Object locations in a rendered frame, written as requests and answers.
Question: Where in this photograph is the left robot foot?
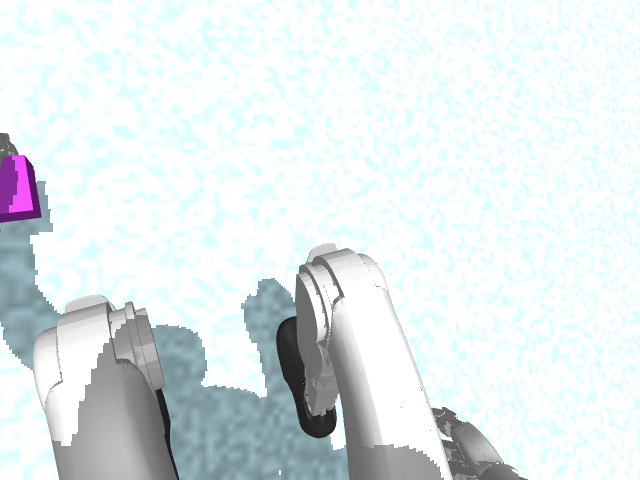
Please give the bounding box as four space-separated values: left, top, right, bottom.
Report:
156 389 179 480

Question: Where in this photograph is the small box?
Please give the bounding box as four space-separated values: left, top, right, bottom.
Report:
0 155 42 223

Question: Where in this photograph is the right robot foot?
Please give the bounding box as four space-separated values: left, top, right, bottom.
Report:
276 316 337 438

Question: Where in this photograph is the left robot hand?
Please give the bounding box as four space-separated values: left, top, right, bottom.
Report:
0 133 19 232

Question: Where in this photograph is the right robot hand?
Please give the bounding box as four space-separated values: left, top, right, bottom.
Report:
431 407 505 480

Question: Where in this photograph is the right robot arm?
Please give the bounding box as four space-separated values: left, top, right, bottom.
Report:
479 464 528 480

